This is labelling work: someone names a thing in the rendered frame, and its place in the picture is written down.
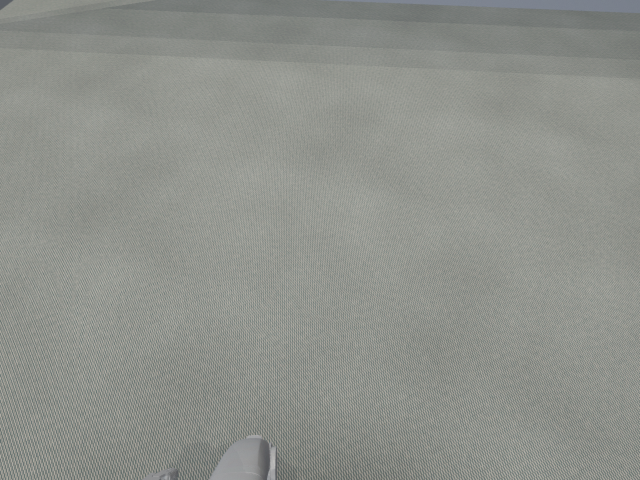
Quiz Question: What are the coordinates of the robot left thigh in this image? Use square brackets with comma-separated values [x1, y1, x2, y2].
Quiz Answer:
[209, 438, 277, 480]

